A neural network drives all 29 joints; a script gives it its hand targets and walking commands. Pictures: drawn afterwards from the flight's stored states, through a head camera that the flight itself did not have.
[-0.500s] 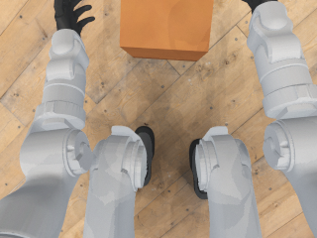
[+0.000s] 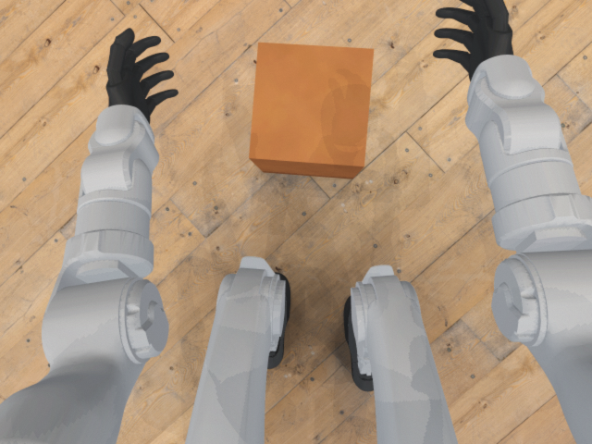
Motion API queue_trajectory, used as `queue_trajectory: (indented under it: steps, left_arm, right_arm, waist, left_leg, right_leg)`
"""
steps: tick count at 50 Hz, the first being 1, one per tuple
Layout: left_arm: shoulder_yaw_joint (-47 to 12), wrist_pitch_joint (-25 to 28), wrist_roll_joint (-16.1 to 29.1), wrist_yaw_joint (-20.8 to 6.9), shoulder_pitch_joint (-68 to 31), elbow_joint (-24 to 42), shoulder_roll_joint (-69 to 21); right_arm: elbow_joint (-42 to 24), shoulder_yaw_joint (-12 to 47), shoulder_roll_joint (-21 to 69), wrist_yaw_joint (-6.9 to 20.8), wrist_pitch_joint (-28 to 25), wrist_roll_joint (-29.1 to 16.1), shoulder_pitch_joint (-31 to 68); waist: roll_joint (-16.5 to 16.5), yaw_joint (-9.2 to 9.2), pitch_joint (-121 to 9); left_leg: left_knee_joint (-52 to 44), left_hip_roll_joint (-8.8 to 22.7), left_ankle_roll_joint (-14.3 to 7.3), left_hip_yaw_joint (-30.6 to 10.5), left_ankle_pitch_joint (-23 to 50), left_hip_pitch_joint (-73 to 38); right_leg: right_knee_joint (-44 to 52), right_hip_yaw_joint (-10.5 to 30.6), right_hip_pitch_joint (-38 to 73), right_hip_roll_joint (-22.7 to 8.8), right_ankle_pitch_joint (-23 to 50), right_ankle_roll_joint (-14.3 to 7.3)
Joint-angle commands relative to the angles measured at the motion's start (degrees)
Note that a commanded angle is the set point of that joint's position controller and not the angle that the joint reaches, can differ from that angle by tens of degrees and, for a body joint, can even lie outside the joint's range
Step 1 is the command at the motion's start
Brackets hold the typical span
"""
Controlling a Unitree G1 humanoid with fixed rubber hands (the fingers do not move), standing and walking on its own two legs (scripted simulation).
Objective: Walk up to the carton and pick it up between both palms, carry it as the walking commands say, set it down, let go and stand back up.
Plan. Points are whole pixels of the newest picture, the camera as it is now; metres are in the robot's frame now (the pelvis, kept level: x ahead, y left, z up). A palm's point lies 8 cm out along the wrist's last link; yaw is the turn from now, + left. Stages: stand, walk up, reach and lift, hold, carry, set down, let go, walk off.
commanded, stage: set down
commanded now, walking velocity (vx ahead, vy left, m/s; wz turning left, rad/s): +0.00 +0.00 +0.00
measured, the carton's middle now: (311, 119) +0.56 +0.02 -0.39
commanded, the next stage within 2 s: let go in 0.56 s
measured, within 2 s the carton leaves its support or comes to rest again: neither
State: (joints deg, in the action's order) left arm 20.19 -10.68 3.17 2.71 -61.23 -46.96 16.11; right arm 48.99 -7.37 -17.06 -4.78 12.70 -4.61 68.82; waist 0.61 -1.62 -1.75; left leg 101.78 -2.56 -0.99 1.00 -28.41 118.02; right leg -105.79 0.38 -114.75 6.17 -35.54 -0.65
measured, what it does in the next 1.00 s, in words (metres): rises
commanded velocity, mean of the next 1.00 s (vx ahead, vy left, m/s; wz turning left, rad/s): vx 0.00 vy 0.00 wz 0.00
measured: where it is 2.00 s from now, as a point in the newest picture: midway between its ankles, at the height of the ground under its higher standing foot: (317, 346)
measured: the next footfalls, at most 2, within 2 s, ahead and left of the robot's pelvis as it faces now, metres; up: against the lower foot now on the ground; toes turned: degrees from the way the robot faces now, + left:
none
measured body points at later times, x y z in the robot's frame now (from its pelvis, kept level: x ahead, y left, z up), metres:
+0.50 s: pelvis +0.02 +0.00 +0.14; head +0.30 +0.01 +0.49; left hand +0.50 +0.25 +0.05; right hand +0.55 -0.17 +0.07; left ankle +0.11 +0.11 -0.45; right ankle +0.07 -0.10 -0.45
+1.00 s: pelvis +0.05 +0.00 +0.21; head +0.25 +0.01 +0.62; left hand +0.39 +0.25 +0.13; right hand +0.44 -0.20 +0.13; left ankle +0.11 +0.11 -0.45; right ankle +0.07 -0.10 -0.45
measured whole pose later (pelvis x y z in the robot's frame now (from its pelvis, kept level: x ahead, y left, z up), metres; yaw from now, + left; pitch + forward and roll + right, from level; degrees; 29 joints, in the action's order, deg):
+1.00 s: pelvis +0.05 +0.00 +0.21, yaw +0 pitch +32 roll +0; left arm 13.1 -6.8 3.2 -6.3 -20.4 -31.9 13.9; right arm 32.4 -6.9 -11.5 -2.7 8.6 -1.7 25.6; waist 1.4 -1.6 -8.3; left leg 52.6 -2.6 -0.9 -1.4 -16.9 68.0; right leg -55.2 3.1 -65.2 5.1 -22.2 -0.8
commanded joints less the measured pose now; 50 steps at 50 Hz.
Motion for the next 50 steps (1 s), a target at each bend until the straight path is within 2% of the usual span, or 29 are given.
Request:
queue_trajectory:
  steps: [1,3,5,11,15,21,25,31,34,36,38,40,43,47,50]
  left_arm:
    - [-3.7,2.1,3.6,-2.1,-5.6,11.5,7.6]
    - [-4.2,1.7,4.4,-2.5,-6.0,14.0,7.8]
    - [-4.4,1.0,4.9,-2.8,-6.1,14.8,7.9]
    - [-3.4,-1.0,3.4,-3.4,-4.9,10.4,7.7]
    - [-2.8,-0.6,1.3,-3.5,-3.5,8.7,5.7]
    - [-2.9,1.3,0.9,-3.8,-3.3,11.4,3.3]
    - [-3.0,2.9,-0.4,-4.5,0.3,5.7,0.0]
    - [-1.3,5.6,-3.7,-4.7,3.7,3.6,-0.4]
    - [-2.4,6.4,-4.6,-5.3,9.0,5.8,1.5]
    - [-4.8,6.9,-5.4,-6.3,19.3,10.5,3.3]
    - [-8.1,6.9,-5.3,-7.3,23.5,17.6,4.5]
    - [-10.4,6.3,-4.3,-8.4,23.4,22.3,4.5]
    - [-12.5,5.3,-2.3,-9.7,28.0,25.0,3.9]
    - [-13.7,4.8,-2.2,-9.9,43.2,20.0,1.7]
    - [-14.7,5.5,-2.8,-9.3,50.4,18.4,0.6]
  right_arm:
    - [-14.0,-1.2,-3.4,1.3,-2.0,-0.6,5.1]
    - [-16.9,-0.5,-3.4,1.5,-1.7,-1.1,5.9]
    - [-17.1,0.0,-3.4,1.8,-1.0,-1.1,6.1]
    - [-9.3,-2.1,-3.5,2.7,0.9,0.9,3.3]
    - [-6.3,-3.7,-2.9,3.7,0.2,1.7,1.7]
    - [-7.9,-3.4,-2.0,4.8,-2.2,1.7,0.3]
    - [-2.2,-4.1,-0.7,5.2,-3.8,3.7,-3.6]
    - [-2.4,-4.2,1.3,5.3,-6.6,4.5,-7.0]
    - [-5.2,-3.2,3.0,4.5,-6.8,5.3,-12.8]
    - [-10.9,-1.7,4.5,3.0,-6.7,6.7,-23.5]
    - [-18.1,-0.3,4.0,1.8,-6.6,7.9,-28.4]
    - [-23.2,-0.3,3.0,1.1,-6.1,8.4,-28.7]
    - [-29.1,-1.2,2.6,1.0,-5.6,8.7,-31.8]
    - [-23.5,-0.9,4.8,2.4,-5.6,7.3,-45.8]
    - [-17.8,-0.2,5.7,3.7,-6.2,6.6,-54.1]
  waist:
    - [3.3,-3.69,-65.2]
    - [3.6,-3.9,-67.1]
    - [3.8,-3.92,-66.8]
    - [2.1,-2.82,-59.3]
    - [0.1,-3.0,-55.4]
    - [-0.9,-3.16,-59.2]
    - [-1.0,-2.38,-51.7]
    - [-1.2,-3.48,-50.8]
    - [-0.3,-3.98,-60.6]
    - [0.6,-3.95,-72.1]
    - [0.5,-2.61,-77.5]
    - [0.2,-0.85,-72.8]
    - [-0.8,0.86,-63.4]
    - [-1.6,0.83,-44.3]
    - [-2.2,1.05,-29.2]
  left_leg:
    - [-14.0,-1.3,1.0,-0.1,30.4,-46.1]
    - [-15.9,-1.5,0.9,-0.3,31.1,-48.2]
    - [-18.2,-1.5,0.8,-0.3,29.8,-49.3]
    - [-26.5,-1.1,1.4,-0.1,22.0,-52.5]
    - [-32.0,-0.7,1.8,-0.6,22.5,-58.2]
    - [-38.0,-0.2,2.1,-1.6,31.9,-70.1]
    - [-40.9,0.3,2.4,-2.1,34.0,-69.9]
    - [-42.9,0.8,2.4,-2.8,41.3,-72.7]
    - [-42.9,0.7,2.0,-2.5,46.3,-76.6]
    - [-42.9,0.3,1.8,-2.4,51.2,-81.9]
    - [-43.5,0.1,1.5,-2.9,53.7,-84.6]
    - [-44.9,0.1,0.9,-3.4,50.2,-84.3]
    - [-47.8,0.3,0.8,-3.7,43.1,-87.3]
    - [-54.1,0.6,1.0,-3.4,30.2,-87.8]
    - [-59.8,0.8,1.7,-3.1,20.5,-88.1]
  right_leg:
    - [19.2,0.1,37.6,-0.4,30.4,2.3]
    - [21.1,0.5,40.6,-0.4,31.5,2.4]
    - [23.5,0.8,42.8,-0.7,30.5,2.4]
    - [31.9,0.9,43.7,-1.2,22.4,2.4]
    - [37.2,0.9,42.6,-1.2,21.2,2.5]
    - [44.3,1.5,48.1,-1.6,28.4,2.6]
    - [47.8,2.0,47.4,-2.7,30.2,2.6]
    - [50.6,2.5,48.5,-3.1,36.1,2.8]
    - [50.5,3.0,56.5,-3.1,44.0,3.2]
    - [50.2,3.7,67.6,-2.9,52.7,3.5]
    - [50.4,4.1,74.1,-2.8,57.4,3.4]
    - [52.0,4.5,73.7,-3.1,53.8,3.1]
    - [55.7,4.0,72.3,-3.0,44.2,2.6]
    - [61.8,3.3,71.8,-3.6,31.4,2.0]
    - [67.0,2.7,71.8,-4.0,22.1,1.5]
